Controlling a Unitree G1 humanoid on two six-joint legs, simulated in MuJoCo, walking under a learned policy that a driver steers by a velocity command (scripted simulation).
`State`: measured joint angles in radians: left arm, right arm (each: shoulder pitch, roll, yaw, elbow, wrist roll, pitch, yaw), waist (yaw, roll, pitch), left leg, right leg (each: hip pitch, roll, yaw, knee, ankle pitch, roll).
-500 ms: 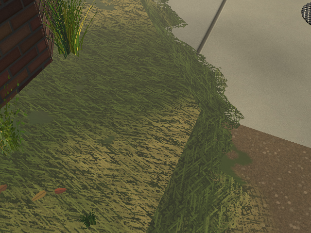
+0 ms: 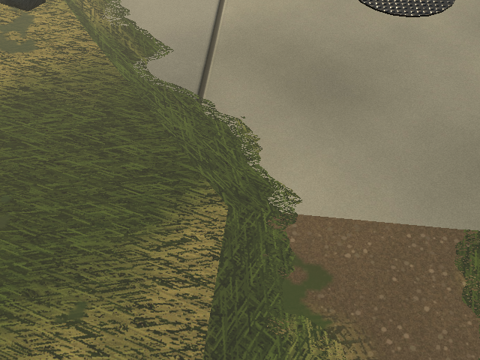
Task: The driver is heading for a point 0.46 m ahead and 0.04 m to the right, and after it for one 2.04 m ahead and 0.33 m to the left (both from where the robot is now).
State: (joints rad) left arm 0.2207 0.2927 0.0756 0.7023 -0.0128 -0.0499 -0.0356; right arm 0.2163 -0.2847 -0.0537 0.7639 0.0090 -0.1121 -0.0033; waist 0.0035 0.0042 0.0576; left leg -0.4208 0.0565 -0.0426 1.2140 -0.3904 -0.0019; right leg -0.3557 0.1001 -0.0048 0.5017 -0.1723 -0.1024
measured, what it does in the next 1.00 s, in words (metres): walks ahead: left foot, then right foot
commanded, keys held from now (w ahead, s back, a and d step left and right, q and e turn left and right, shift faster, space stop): w+e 0.40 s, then w+q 0.60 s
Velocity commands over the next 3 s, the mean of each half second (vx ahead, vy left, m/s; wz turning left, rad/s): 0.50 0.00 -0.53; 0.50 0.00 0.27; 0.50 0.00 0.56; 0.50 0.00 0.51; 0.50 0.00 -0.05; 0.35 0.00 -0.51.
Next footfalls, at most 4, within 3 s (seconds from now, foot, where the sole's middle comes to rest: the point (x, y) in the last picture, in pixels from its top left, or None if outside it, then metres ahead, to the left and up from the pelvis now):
0.32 left None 0.37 0.14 -0.77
0.78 right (314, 330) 0.52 -0.16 -0.77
1.28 left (221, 238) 0.81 0.10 -0.77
1.78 right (255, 158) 1.14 -0.02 -0.77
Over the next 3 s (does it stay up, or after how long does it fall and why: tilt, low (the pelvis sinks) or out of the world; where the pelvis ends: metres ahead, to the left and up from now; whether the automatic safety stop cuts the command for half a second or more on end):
stays up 1.48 0.28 0.00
